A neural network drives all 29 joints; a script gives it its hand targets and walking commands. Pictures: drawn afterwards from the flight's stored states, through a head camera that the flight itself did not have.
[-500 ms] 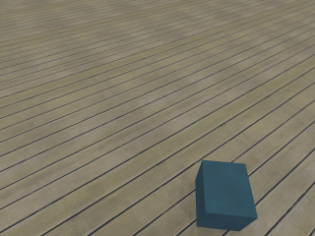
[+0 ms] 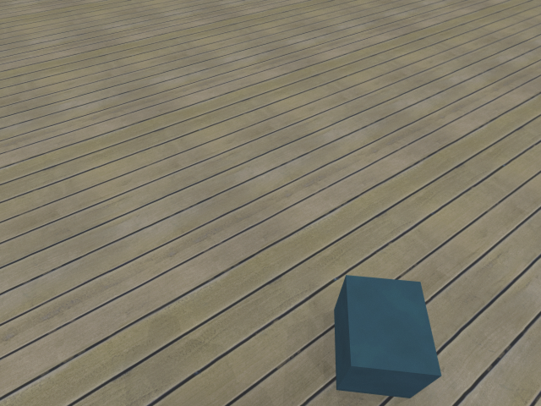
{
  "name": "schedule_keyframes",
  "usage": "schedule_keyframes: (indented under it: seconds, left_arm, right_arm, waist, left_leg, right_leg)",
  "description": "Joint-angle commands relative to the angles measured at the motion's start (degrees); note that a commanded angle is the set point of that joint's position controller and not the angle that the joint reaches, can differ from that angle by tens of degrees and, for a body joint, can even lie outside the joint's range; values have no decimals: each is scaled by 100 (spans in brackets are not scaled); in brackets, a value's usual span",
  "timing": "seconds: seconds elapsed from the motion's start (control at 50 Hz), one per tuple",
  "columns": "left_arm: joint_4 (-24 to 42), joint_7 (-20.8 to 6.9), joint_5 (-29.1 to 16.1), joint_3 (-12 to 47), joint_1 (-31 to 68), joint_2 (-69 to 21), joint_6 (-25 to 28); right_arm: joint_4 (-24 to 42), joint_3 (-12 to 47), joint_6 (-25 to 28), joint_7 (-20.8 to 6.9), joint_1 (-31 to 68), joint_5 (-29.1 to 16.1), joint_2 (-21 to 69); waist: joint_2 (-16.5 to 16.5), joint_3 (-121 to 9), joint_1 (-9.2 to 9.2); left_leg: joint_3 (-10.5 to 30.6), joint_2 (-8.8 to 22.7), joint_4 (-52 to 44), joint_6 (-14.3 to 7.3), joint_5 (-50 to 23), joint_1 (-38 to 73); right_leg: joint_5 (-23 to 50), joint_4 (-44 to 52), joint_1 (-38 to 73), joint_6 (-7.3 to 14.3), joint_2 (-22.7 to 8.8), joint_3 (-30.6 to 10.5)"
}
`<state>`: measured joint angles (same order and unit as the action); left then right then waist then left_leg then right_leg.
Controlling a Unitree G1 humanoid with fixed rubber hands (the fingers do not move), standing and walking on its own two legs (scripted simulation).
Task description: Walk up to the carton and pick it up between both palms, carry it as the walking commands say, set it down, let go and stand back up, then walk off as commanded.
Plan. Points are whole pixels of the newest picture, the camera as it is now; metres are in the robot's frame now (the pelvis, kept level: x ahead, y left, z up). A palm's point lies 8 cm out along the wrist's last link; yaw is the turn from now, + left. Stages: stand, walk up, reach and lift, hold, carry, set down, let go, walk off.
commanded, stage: stand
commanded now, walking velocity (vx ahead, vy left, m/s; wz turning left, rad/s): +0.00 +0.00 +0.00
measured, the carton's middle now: (377, 336) +0.45 -0.36 -0.64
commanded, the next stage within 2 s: walk off in 0.96 s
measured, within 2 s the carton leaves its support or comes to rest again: neither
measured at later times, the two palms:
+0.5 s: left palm out of the picture -0.01 +0.24 -0.14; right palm out of the picture +0.00 -0.26 -0.14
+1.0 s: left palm out of the picture +0.08 +0.30 -0.10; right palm out of the picture +0.08 -0.31 -0.11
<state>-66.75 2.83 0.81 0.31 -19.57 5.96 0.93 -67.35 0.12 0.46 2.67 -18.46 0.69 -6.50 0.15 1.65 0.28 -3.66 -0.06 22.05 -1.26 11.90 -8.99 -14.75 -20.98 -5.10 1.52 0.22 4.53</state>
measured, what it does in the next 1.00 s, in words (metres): stands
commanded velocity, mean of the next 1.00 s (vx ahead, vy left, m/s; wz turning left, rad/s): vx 0.00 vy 0.00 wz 0.00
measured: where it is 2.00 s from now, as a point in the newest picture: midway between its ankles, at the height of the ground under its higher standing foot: outside the picture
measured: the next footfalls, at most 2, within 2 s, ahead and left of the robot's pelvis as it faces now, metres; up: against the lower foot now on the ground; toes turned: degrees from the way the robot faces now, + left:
left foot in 1.60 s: +0.03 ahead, +0.24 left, +0.00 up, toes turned +4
right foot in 1.98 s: -0.03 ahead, +0.09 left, +0.00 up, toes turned -9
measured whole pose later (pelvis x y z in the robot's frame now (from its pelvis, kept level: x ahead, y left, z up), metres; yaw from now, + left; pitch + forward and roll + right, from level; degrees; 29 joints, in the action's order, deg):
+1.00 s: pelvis -0.01 -0.01 +0.00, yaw -1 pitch -2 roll +0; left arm -60.7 0.4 0.3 -0.1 -6.9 21.5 2.3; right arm -60.6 0.2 2.0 0.4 -6.0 0.4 -21.2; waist 0.2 2.4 -0.1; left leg -3.9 0.8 18.5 -0.4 9.6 -6.6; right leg -12.1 -17.1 -2.8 2.1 1.3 4.2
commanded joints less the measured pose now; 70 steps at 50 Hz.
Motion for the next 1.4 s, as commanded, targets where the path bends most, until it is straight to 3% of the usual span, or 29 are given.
schedule_keyframes:
  seconds: [0.0, 0.22, 0.46, 0.68, 1.12, 1.16, 1.2, 1.26, 1.3, 1.32, 1.34, 1.36, 1.38]
  left_arm:
    - [-6, 11, -1, -41, -529, 351, 18]
    - [-7, 9, -2, -40, -571, 361, 45]
    - [691, -2, 25, -316, 33, 1361, 175]
    - [895, -143, -26, -299, 754, 2112, 164]
    - [704, -242, -47, -171, 1487, 2550, 184]
    - [684, -284, -14, -28, 1386, 2072, 108]
    - [733, -305, 68, -20, 1310, 2063, 7]
    - [772, -240, 110, -191, 1139, 2478, -80]
    - [793, -166, 145, -278, 1024, 2558, -136]
    - [844, -127, 168, -306, 997, 2561, -142]
    - [877, -99, 176, -336, 942, 2592, -134]
    - [900, -88, 165, -372, 941, 2631, -133]
    - [935, -89, 160, -387, 1010, 2592, -147]
  right_arm:
    - [1, -41, 13, 12, -482, -2, -355]
    - [-1, -30, 19, 14, -531, -9, -354]
    - [705, -282, 138, 2, 67, 42, -1311]
    - [980, -213, 152, -138, 769, 8, -1996]
    - [779, -140, 218, -214, 1445, -22, -2436]
    - [557, -28, 80, -224, 1152, -111, -1958]
    - [426, -7, -98, -190, 1011, -121, -1885]
    - [504, -69, -215, -194, 1103, -67, -2105]
    - [572, -94, -269, -229, 1132, -25, -2076]
    - [631, -125, -314, -246, 1170, -7, -2081]
    - [691, -165, -366, -249, 1188, 0, -2063]
    - [707, -195, -399, -248, 1140, 2, -1995]
    - [743, -202, -411, -250, 1099, -10, -1914]
  waist:
    - [-8, 374, -2]
    - [-12, 396, -4]
    - [-54, 269, -2]
    - [-27, 145, -26]
    - [-9, -209, -36]
    - [104, -226, -92]
    - [-21, -126, -178]
    - [-434, -149, -309]
    - [-778, -85, -380]
    - [-897, -88, -439]
    - [-780, -57, -438]
    - [-518, -54, -390]
    - [-416, -18, -322]
  left_leg:
    - [640, 612, -326, -92, -815, -47]
    - [631, 618, -277, -92, -791, -60]
    - [644, 739, -88, -89, -842, 15]
    - [750, 803, -332, -65, -862, 208]
    - [745, 909, -633, -44, -1144, 456]
    - [592, 830, -591, -14, -1227, 424]
    - [495, 749, -399, 114, -1381, 259]
    - [329, 564, 46, 148, -852, -335]
    - [238, 383, 741, 188, 267, -850]
    - [325, 293, 1677, 197, 1141, -1155]
    - [559, 190, 2669, 228, 1712, -1475]
    - [791, 159, 3220, 255, 1798, -1609]
    - [865, 195, 3309, 305, 1713, -1685]
  right_leg:
    - [835, 410, -382, 101, -634, -607]
    - [855, 412, -407, 129, -637, -613]
    - [1055, 267, -358, 158, -808, -735]
    - [1051, 530, -198, 48, -845, -853]
    - [1252, 767, 40, -2, -897, -833]
    - [1579, 704, 121, 55, -1070, -849]
    - [2113, 527, 98, -8, -1240, -909]
    - [2345, 436, 234, 254, -1675, -1359]
    - [2682, 412, 294, 680, -2143, -1766]
    - [3090, 420, 274, 1020, -2465, -1988]
    - [3615, 421, 228, 1322, -2728, -2007]
    - [3768, 343, 148, 1368, -2685, -1766]
    - [3564, 278, 73, 1246, -2493, -1490]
